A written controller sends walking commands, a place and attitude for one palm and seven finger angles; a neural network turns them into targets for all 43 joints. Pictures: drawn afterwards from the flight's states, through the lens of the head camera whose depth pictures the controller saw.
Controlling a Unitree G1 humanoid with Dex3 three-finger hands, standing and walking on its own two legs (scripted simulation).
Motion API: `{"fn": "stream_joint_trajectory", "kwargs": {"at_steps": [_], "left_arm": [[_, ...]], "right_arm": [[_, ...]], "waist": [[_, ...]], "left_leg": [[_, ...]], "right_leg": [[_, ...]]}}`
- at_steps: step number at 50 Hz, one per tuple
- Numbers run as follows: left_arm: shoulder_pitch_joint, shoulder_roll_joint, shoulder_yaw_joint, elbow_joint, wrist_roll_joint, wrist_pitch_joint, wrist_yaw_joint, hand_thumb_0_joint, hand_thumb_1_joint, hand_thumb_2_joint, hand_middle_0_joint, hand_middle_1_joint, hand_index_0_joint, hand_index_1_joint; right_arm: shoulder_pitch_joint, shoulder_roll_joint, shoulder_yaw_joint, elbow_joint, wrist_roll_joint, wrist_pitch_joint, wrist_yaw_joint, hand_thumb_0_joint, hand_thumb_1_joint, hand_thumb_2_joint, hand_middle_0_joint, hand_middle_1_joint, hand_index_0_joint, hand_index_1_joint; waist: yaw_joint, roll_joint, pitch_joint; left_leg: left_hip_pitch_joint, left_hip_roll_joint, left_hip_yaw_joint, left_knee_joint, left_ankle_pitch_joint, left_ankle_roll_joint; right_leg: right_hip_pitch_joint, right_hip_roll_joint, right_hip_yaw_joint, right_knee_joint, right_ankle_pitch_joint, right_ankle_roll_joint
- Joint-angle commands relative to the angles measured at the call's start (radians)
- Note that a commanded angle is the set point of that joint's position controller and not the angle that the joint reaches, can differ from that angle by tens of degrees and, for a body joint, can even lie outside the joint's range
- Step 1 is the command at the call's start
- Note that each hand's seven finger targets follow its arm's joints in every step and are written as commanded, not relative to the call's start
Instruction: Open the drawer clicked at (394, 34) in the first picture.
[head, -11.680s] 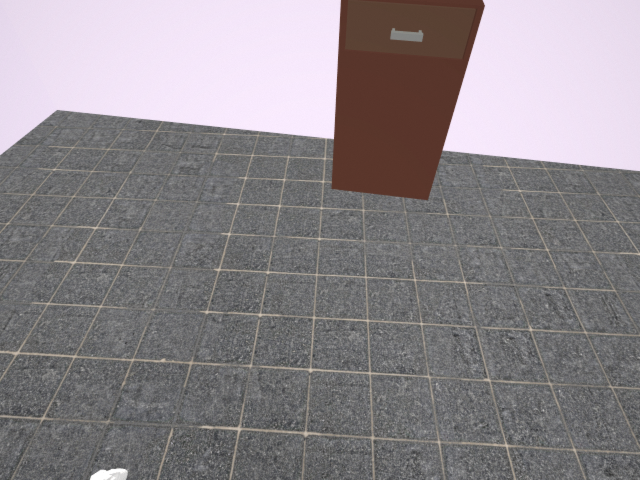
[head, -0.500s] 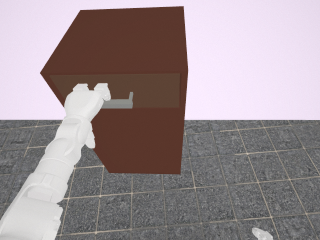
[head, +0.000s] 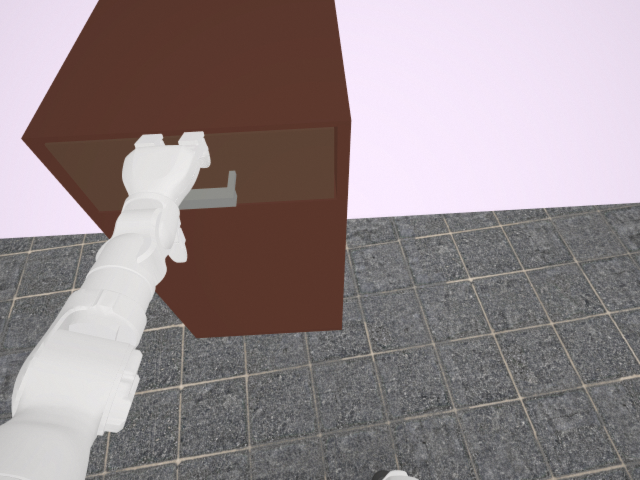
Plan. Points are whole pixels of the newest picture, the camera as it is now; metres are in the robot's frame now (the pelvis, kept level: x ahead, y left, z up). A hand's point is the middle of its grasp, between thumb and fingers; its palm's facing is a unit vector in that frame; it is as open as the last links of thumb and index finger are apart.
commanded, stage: move the hooked fingers above the handle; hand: left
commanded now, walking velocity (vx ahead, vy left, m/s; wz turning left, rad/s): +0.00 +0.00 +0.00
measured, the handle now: (202, 188) +0.54 +0.18 +0.00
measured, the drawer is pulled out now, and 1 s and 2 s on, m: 0.00 0.00 0.00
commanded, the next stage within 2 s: lower the fingers behind the handle in 0.76 s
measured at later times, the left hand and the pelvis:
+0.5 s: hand (181, 197) +0.48 +0.19 +0.05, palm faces -0.03 -0.02 -1.00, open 13.8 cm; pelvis +0.00 +0.00 +0.00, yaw +0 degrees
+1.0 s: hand (182, 198) +0.48 +0.19 +0.04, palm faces -0.03 +0.01 -1.00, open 13.8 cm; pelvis +0.00 +0.00 +0.00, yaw +0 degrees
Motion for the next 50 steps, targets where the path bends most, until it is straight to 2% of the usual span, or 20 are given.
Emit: {"fn": "stream_joint_trajectory", "kwargs": {"at_steps": [1, 3, 11, 16, 19, 20, 22, 24, 27, 28, 32, 33, 34, 35, 37, 38, 42, 46, 48, 50], "left_arm": [[-0.497, 0.206, 0.041, -0.160, -0.001, -0.019, 0.035, 0.000, -0.500, 0.300, -0.300, -1.200, -0.300, -1.200], [-0.523, 0.277, 0.089, -0.159, 0.011, -0.030, 0.050, 0.000, -0.500, 0.300, -0.300, -1.200, -0.300, -1.200], [-0.452, 0.334, 0.137, -0.134, 0.006, -0.005, 0.071, 0.000, -0.500, 0.300, -0.300, -1.200, -0.300, -1.200], [-0.500, 0.265, 0.071, -0.186, -0.002, -0.022, 0.044, 0.000, -0.500, 0.300, -0.300, -1.200, -0.300, -1.200], [-0.492, 0.226, 0.046, -0.206, -0.008, -0.043, 0.039, 0.000, -0.500, 0.300, -0.300, -1.200, -0.300, -1.200], [-0.507, 0.226, 0.047, -0.208, -0.008, -0.048, 0.042, 0.000, -0.500, 0.300, -0.300, -1.200, -0.300, -1.200], [-0.514, 0.282, 0.093, -0.236, -0.005, -0.062, 0.056, 0.000, -0.500, 0.300, -0.300, -1.200, -0.300, -1.200], [-0.488, 0.253, 0.078, -0.212, 0.002, -0.052, 0.070, 0.000, -0.500, 0.300, -0.300, -1.200, -0.300, -1.200], [-0.474, 0.275, 0.094, -0.172, 0.006, -0.020, 0.084, 0.000, -0.500, 0.300, -0.300, -1.200, -0.300, -1.200], [-0.480, 0.240, 0.064, -0.159, 0.007, -0.006, 0.084, 0.000, -0.500, 0.300, -0.300, -1.200, -0.300, -1.200], [-0.497, 0.247, 0.061, -0.166, 0.003, 0.011, 0.059, 0.000, -0.500, 0.300, -0.300, -1.200, -0.300, -1.200], [-0.489, 0.204, 0.028, -0.162, 0.000, 0.009, 0.048, 0.000, -0.500, 0.300, -0.300, -1.200, -0.300, -1.200], [-0.487, 0.213, 0.040, -0.177, -0.003, 0.001, 0.042, 0.000, -0.500, 0.300, -0.300, -1.200, -0.300, -1.200], [-0.499, 0.189, 0.017, -0.173, -0.006, -0.004, 0.035, 0.000, -0.500, 0.300, -0.300, -1.200, -0.300, -1.200], [-0.492, 0.231, 0.057, -0.193, -0.006, -0.029, 0.032, 0.000, -0.500, 0.300, -0.300, -1.200, -0.300, -1.200], [-0.493, 0.205, 0.038, -0.211, -0.006, -0.038, 0.034, 0.000, -0.500, 0.300, -0.300, -1.200, -0.300, -1.200], [-0.492, 0.260, 0.085, -0.201, 0.005, -0.040, 0.064, 0.000, -0.500, 0.300, -0.300, -1.200, -0.300, -1.200], [-0.478, 0.206, 0.050, -0.138, 0.012, -0.004, 0.081, 0.000, -0.500, 0.300, -0.300, -1.200, -0.300, -1.200], [-0.477, 0.246, 0.076, -0.141, 0.009, 0.003, 0.080, 0.000, -0.500, 0.300, -0.300, -1.200, -0.300, -1.200], [-0.484, 0.228, 0.062, -0.154, 0.007, -0.002, 0.074, 0.000, -0.500, 0.300, -0.300, -1.200, -0.300, -1.200]], "right_arm": [[0.086, -0.155, -0.048, -0.075, 0.002, -0.034, -0.011, 0.000, -0.900, -0.900, 0.200, 0.300, 0.200, 0.300], [0.105, -0.160, -0.047, -0.066, -0.003, -0.035, -0.012, 0.000, -0.900, -0.900, 0.200, 0.300, 0.200, 0.300], [0.097, -0.167, -0.044, -0.082, -0.001, -0.033, -0.006, 0.000, -0.900, -0.900, 0.200, 0.300, 0.200, 0.300], [0.110, -0.167, -0.054, -0.080, 0.005, -0.036, -0.014, 0.000, -0.900, -0.900, 0.200, 0.300, 0.200, 0.300], [0.119, -0.160, -0.058, -0.071, 0.002, -0.037, -0.013, 0.000, -0.900, -0.900, 0.200, 0.300, 0.200, 0.300], [0.121, -0.162, -0.058, -0.067, 0.001, -0.037, -0.013, 0.000, -0.900, -0.900, 0.200, 0.300, 0.200, 0.300], [0.120, -0.162, -0.056, -0.065, -0.003, -0.036, -0.013, 0.000, -0.900, -0.900, 0.200, 0.300, 0.200, 0.300], [0.110, -0.155, -0.053, -0.065, -0.004, -0.033, -0.009, 0.000, -0.900, -0.900, 0.200, 0.300, 0.200, 0.300], [0.094, -0.159, -0.045, -0.064, 0.001, -0.029, -0.003, 0.000, -0.900, -0.900, 0.200, 0.300, 0.200, 0.300], [0.087, -0.156, -0.045, -0.066, 0.000, -0.029, -0.002, 0.000, -0.900, -0.900, 0.200, 0.300, 0.200, 0.300], [0.086, -0.158, -0.044, -0.077, 0.005, -0.027, -0.008, 0.000, -0.900, -0.900, 0.200, 0.300, 0.200, 0.300], [0.083, -0.153, -0.046, -0.081, 0.006, -0.028, -0.008, 0.000, -0.900, -0.900, 0.200, 0.300, 0.200, 0.300], [0.086, -0.155, -0.046, -0.083, 0.007, -0.029, -0.010, 0.000, -0.900, -0.900, 0.200, 0.300, 0.200, 0.300], [0.084, -0.155, -0.046, -0.083, 0.005, -0.029, -0.011, 0.000, -0.900, -0.900, 0.200, 0.300, 0.200, 0.300], [0.091, -0.155, -0.047, -0.086, 0.004, -0.031, -0.016, 0.000, -0.900, -0.900, 0.200, 0.300, 0.200, 0.300], [0.090, -0.151, -0.047, -0.088, 0.001, -0.032, -0.016, 0.000, -0.900, -0.900, 0.200, 0.300, 0.200, 0.300], [0.088, -0.154, -0.044, -0.079, -0.002, -0.031, -0.014, 0.000, -0.900, -0.900, 0.200, 0.300, 0.200, 0.300], [0.087, -0.153, -0.043, -0.074, 0.000, -0.032, -0.006, 0.000, -0.900, -0.900, 0.200, 0.300, 0.200, 0.300], [0.093, -0.158, -0.045, -0.071, -0.002, -0.033, -0.007, 0.000, -0.900, -0.900, 0.200, 0.300, 0.200, 0.300], [0.099, -0.156, -0.048, -0.073, -0.004, -0.034, -0.009, 0.000, -0.900, -0.900, 0.200, 0.300, 0.200, 0.300]], "waist": [[-0.027, -0.063, -0.397], [-0.021, -0.041, -0.429], [0.003, -0.055, -0.471], [-0.031, -0.041, -0.466], [-0.029, -0.010, -0.451], [-0.037, -0.027, -0.438], [-0.021, -0.007, -0.472], [-0.015, -0.003, -0.453], [-0.010, -0.018, -0.419], [-0.021, -0.014, -0.403], [-0.021, -0.037, -0.440], [-0.026, -0.026, -0.428], [-0.022, -0.029, -0.429], [-0.037, -0.036, -0.415], [-0.023, -0.055, -0.446], [-0.022, -0.033, -0.454], [-0.016, -0.037, -0.425], [-0.025, -0.042, -0.411], [-0.021, -0.040, -0.436], [-0.027, -0.048, -0.458]], "left_leg": [[0.026, -0.041, -0.024, -0.042, 0.403, 0.024], [0.015, -0.042, -0.025, -0.032, 0.397, 0.023], [-0.042, -0.044, -0.008, -0.027, 0.392, 0.028], [0.018, -0.036, -0.017, -0.027, 0.405, 0.029], [0.057, -0.031, -0.025, -0.023, 0.436, 0.025], [0.057, -0.030, -0.028, -0.024, 0.418, 0.026], [0.059, -0.034, -0.028, -0.022, 0.443, 0.026], [0.051, -0.034, -0.028, -0.023, 0.462, 0.020], [0.019, -0.037, -0.023, -0.030, 0.429, 0.020], [0.021, -0.037, -0.021, -0.033, 0.421, 0.020], [0.034, -0.038, -0.020, -0.032, 0.431, 0.023], [0.047, -0.037, -0.022, -0.031, 0.432, 0.022], [0.052, -0.036, -0.023, -0.031, 0.435, 0.023], [0.056, -0.035, -0.023, -0.030, 0.415, 0.024], [0.054, -0.037, -0.029, -0.027, 0.430, 0.027], [0.064, -0.038, -0.027, -0.024, 0.444, 0.026], [0.030, -0.038, -0.024, -0.024, 0.436, 0.024], [0.015, -0.041, -0.021, -0.016, 0.434, 0.020], [0.008, -0.041, -0.016, -0.013, 0.423, 0.023], [0.010, -0.040, -0.014, -0.007, 0.433, 0.025]], "right_leg": [[0.325, 0.077, -0.008, 0.005, 0.285, -0.055], [0.328, 0.077, -0.001, 0.021, 0.282, -0.055], [0.388, 0.076, 0.003, 0.035, 0.317, -0.051], [0.345, 0.077, 0.000, 0.016, 0.300, -0.048], [0.308, 0.080, -0.007, 0.013, 0.292, -0.050], [0.298, 0.080, -0.008, 0.009, 0.277, -0.049], [0.326, 0.077, -0.003, 0.017, 0.301, -0.052], [0.319, 0.079, -0.012, 0.024, 0.308, -0.053], [0.320, 0.078, -0.013, 0.023, 0.293, -0.053], [0.310, 0.078, -0.015, 0.017, 0.291, -0.053], [0.341, 0.076, -0.010, 0.018, 0.312, -0.049], [0.325, 0.078, -0.011, 0.014, 0.305, -0.050], [0.323, 0.077, -0.013, 0.013, 0.301, -0.051], [0.310, 0.078, -0.012, 0.007, 0.288, -0.049], [0.337, 0.077, -0.008, 0.014, 0.301, -0.048], [0.333, 0.077, -0.008, 0.018, 0.311, -0.050], [0.329, 0.076, -0.008, 0.024, 0.314, -0.050], [0.305, 0.080, -0.015, 0.028, 0.302, -0.053], [0.326, 0.077, -0.007, 0.033, 0.316, -0.050], [0.336, 0.077, -0.005, 0.035, 0.337, -0.048]]}}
